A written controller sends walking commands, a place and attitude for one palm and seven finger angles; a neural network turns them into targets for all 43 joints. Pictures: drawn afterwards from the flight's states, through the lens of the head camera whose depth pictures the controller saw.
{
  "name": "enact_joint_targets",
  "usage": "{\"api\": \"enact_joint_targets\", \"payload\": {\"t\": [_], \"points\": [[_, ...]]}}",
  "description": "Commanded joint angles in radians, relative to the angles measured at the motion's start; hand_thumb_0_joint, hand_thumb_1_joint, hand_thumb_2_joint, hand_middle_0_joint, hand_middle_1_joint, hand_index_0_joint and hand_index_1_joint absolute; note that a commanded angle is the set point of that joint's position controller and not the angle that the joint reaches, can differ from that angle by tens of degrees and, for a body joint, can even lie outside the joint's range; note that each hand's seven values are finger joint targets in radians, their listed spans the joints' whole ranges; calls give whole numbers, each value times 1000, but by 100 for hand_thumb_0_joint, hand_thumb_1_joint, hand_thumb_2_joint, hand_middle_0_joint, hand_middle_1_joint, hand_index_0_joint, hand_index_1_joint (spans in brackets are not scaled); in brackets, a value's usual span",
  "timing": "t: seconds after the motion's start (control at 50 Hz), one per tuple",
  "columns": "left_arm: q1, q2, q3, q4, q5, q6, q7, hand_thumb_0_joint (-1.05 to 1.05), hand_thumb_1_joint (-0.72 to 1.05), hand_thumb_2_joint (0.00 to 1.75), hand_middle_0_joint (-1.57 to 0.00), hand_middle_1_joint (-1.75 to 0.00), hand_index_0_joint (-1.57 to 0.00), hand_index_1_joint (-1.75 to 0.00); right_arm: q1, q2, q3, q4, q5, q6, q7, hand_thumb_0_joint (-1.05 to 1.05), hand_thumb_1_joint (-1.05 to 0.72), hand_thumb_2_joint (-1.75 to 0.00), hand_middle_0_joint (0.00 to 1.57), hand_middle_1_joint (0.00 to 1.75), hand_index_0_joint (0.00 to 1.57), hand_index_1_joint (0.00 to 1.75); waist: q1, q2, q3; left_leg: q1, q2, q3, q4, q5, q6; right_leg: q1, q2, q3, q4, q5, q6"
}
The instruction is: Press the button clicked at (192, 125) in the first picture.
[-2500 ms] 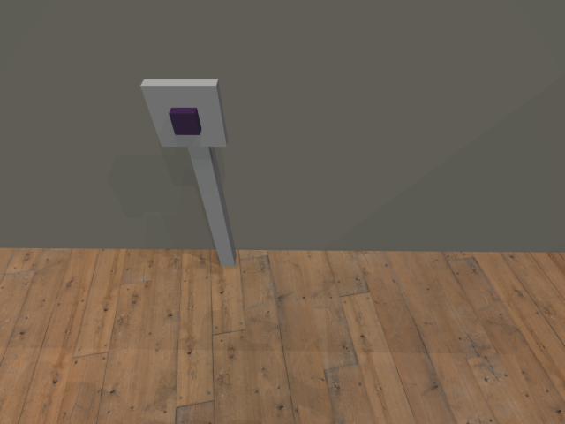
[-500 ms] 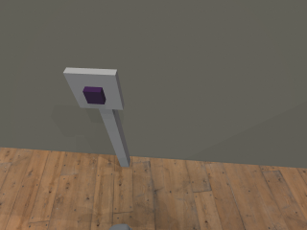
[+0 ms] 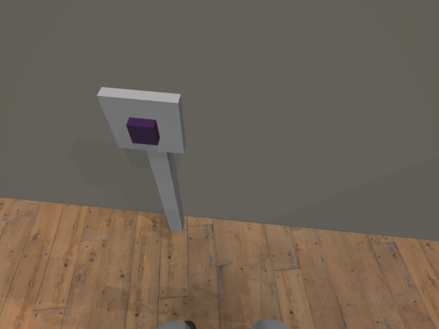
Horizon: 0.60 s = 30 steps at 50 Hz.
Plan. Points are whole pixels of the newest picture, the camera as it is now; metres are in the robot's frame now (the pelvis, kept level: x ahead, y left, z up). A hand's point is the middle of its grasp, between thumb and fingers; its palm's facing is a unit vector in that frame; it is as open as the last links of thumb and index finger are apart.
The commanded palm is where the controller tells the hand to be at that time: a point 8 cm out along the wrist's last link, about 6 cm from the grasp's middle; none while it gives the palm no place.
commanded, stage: come to a stop and stand still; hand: left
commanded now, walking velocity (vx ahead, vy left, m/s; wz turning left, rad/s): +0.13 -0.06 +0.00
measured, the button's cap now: (144, 130) +0.53 +0.23 -0.02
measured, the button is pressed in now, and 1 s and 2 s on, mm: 0 0 0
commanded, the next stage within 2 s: look again from close up in 0.60 s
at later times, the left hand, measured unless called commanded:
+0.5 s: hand out of the picture -0.02 +0.13 -0.18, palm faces +0.10 -0.98 -0.19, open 7.3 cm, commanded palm none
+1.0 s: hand out of the picture +0.00 +0.18 -0.17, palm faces +0.04 -0.97 -0.26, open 7.4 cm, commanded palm none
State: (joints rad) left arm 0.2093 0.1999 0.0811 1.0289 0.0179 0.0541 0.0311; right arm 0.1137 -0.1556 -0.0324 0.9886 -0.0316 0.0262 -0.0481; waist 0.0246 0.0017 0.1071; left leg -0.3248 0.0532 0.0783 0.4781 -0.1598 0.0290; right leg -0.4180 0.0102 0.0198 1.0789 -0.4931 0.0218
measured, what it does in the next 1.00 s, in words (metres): steps on the spot: right foot, then left foot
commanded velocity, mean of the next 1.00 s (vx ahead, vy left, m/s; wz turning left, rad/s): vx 0.04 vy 0.04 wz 0.00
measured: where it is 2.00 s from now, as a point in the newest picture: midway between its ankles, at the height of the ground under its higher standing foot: outside the picture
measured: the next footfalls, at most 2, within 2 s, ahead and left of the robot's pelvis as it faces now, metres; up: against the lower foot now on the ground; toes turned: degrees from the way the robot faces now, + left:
right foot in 0.16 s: -0.02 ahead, -0.16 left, +0.00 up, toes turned -2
left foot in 0.42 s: +0.02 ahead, +0.08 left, +0.00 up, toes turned +4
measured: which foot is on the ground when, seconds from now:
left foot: down 0.00-0.16, up 0.18-0.40, down 0.42-1.00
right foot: up 0.00-0.14, down 0.16-1.00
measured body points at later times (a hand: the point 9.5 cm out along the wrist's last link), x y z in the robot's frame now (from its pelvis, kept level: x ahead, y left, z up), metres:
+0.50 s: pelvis -0.02 -0.05 +0.00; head +0.00 -0.05 +0.45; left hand -0.03 +0.18 -0.16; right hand -0.05 -0.28 -0.16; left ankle -0.02 +0.08 -0.74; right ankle -0.06 -0.16 -0.74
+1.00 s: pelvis -0.04 -0.03 -0.01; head -0.06 -0.02 +0.44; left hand +0.00 +0.23 -0.15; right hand +0.02 -0.29 -0.14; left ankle -0.02 +0.08 -0.74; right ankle -0.06 -0.16 -0.74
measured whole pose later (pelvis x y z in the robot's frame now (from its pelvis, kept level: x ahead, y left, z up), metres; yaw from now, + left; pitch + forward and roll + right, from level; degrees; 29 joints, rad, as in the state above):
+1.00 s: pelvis -0.04 -0.03 -0.01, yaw +1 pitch -3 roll -1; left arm 0.25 0.24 0.02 1.03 0.02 0.00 0.03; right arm 0.23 -0.24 -0.02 1.01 -0.02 -0.01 -0.02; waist -0.01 0.00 0.01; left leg -0.24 0.02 0.05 0.55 -0.26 0.02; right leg -0.16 -0.04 -0.04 0.52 -0.31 0.02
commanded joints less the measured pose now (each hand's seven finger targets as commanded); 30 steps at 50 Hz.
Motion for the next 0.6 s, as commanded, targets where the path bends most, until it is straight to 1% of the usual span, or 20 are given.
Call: {"api": "enact_joint_targets", "payload": {"t": [0.0, 0.04, 0.06, 0.08, 0.1, 0.12, 0.14, 0.16, 0.18, 0.2, 0.22, 0.28, 0.32, 0.34, 0.36, 0.38, 0.4, 0.42, 0.46, 0.58], "points": [[73, 37, -3, -46, 8, -9, -10, 0, 90, 90, -20, -30, -20, -30, 117, -187, -49, -17, -4, -11, -1, 0, -90, -90, 20, 30, 20, 30, -43, 171, -177, 169, 254, -230, -185, 117, 144, 20, -34, -24, -176, -6, 0], [71, 25, -16, -37, 6, -18, -15, 0, 90, 90, -20, -30, -20, -30, 130, -190, -53, -4, -7, -9, 9, 0, -90, -90, 20, 30, 20, 30, -56, 210, -178, 150, 233, -246, -212, -59, 122, 103, -27, -58, -360, -13, -11], [97, 24, -19, -23, 4, -24, -15, 0, 90, 90, -20, -30, -20, -30, 129, -192, -55, 1, -6, -7, 14, 0, -90, -90, 20, 30, 20, 30, -43, 212, -177, 114, 213, -236, -213, -132, 100, 168, -19, -73, -465, 26, -17], [136, 30, -20, -2, 4, -32, -16, 0, 90, 90, -20, -30, -20, -30, 127, -188, -54, 9, -2, -7, 19, 0, -90, -90, 20, 30, 20, 30, -25, 178, -168, 60, 173, -206, -205, -199, 66, 263, -4, -97, -593, 117, -23], [181, 49, -19, 19, 7, -36, -13, 0, 90, 90, -20, -30, -20, -30, 122, -164, -51, 9, 3, -3, 23, 0, -90, -90, 20, 30, 20, 30, -6, 113, -148, -14, 110, -155, -186, -293, 18, 347, -17, -87, -702, 160, -35], [196, 99, -16, 25, 13, -45, -8, 0, 90, 90, -20, -30, -20, -30, 103, -113, -42, -1, 14, 3, 27, 0, -90, -90, 20, 30, 20, 30, 1, -33, -108, -78, 27, -94, -73, -324, -34, 319, -142, 95, -830, 2, -82], [153, 165, -10, 14, 15, -50, -5, 0, 90, 90, -20, -30, -20, -30, 77, -70, -26, -21, 15, 7, 37, 0, -90, -90, 20, 30, 20, 30, -5, -226, -31, -91, -28, -33, 47, -276, -64, 164, -297, 277, -968, -215, -139], [65, 190, -13, -18, 14, -53, -3, 0, 90, 90, -20, -30, -20, -30, 62, -106, -29, -26, 7, 7, 48, 0, -90, -90, 20, 30, 20, 30, -11, -204, 27, -57, -16, -52, 137, -273, -51, 49, -345, 304, -1013, -276, -171], [17, 190, -12, -29, 14, -62, -3, 0, 90, 90, -20, -30, -20, -30, 93, -104, -33, -10, 2, 4, 55, 0, -90, -90, 20, 30, 20, 30, -31, -160, 5, -13, -12, -49, 165, -238, -46, 31, -324, 264, -994, -239, -168], [0, 158, -15, -24, 11, -71, -4, 0, 90, 90, -20, -30, -20, -30, 121, -88, -28, 22, -1, 0, 53, 0, -90, -90, 20, 30, 20, 30, -35, -207, 33, -25, -12, -58, 174, -170, -41, 61, -268, 212, -949, -78, -152], [14, 132, -21, -11, 5, -75, -6, 0, 90, 90, -20, -30, -20, -30, 147, -87, -24, 45, -1, -4, 50, 0, -90, -90, 20, 30, 20, 30, -35, -201, 34, -27, -13, -60, 181, -144, -40, 112, -253, 173, -919, 31, -148], [68, 113, -18, 9, 6, -79, -6, 0, 90, 90, -20, -30, -20, -30, 180, -82, -20, 64, 6, -16, 49, 0, -90, -90, 20, 30, 20, 30, -16, -172, 59, -41, -16, -42, 141, -172, -45, 179, -256, 132, -874, 148, -148], [95, 110, -13, 21, 5, -81, -2, 0, 90, 90, -20, -30, -20, -30, 198, -72, -13, 73, 6, -25, 41, 0, -90, -90, 20, 30, 20, 30, -12, -135, 34, -4, -12, -42, 46, -163, -50, 225, -276, 134, -812, 291, -156], [99, 106, -12, 31, 3, -81, 0, 0, 90, 90, -20, -30, -20, -30, 218, -64, -9, 84, 7, -30, 36, 0, -90, -90, 20, 30, 20, 30, -16, -104, 12, 41, -16, -42, -21, -112, -50, 243, -267, 116, -765, 398, -146], [97, 98, -14, 37, -3, -81, 2, 0, 90, 90, -20, -30, -20, -30, 248, -67, -5, 101, 9, -38, 31, 0, -90, -90, 20, 30, 20, 30, -25, -72, -13, 114, -6, -54, -84, 21, -43, 231, -238, 82, -712, 470, -122], [116, 76, -16, 43, -6, -81, 1, 0, 90, 90, -20, -30, -20, -30, 259, -75, -4, 112, 10, -46, 27, 0, -90, -90, 20, 30, 20, 30, -14, -28, -47, 174, 17, -76, -84, 180, -29, 234, -179, 34, -658, 558, -91], [131, 59, -21, 49, -9, -78, 5, 0, 90, 90, -20, -30, -20, -30, 277, -94, -4, 121, 8, -51, 18, 0, -90, -90, 20, 30, 20, 30, -12, 10, -98, 226, 55, -90, -36, 340, -14, 239, -155, 5, -633, 591, -75], [132, 53, -22, 49, -8, -72, 11, 0, 90, 90, -20, -30, -20, -30, 287, -105, -7, 125, 9, -46, 12, 0, -90, -90, 20, 30, 20, 30, -13, -1, -110, 230, 75, -87, -10, 374, -10, 244, -144, -1, -640, 546, -71], [99, 57, -25, 60, -9, -63, 11, 0, 90, 90, -20, -30, -20, -30, 276, -86, -1, 138, 14, -43, 6, 0, -90, -90, 20, 30, 20, 30, -21, 70, -115, 222, 59, -85, -31, 354, -14, 261, -141, -19, -645, 510, -62], [101, 34, -44, 90, -9, -59, 6, 0, 90, 90, -20, -30, -20, -30, 239, -71, 7, 138, 17, -36, 4, 0, -90, -90, 20, 30, 20, 30, -20, 8, -30, 182, 53, -99, -98, 161, -16, 241, -126, -4, -721, 389, -51]]}}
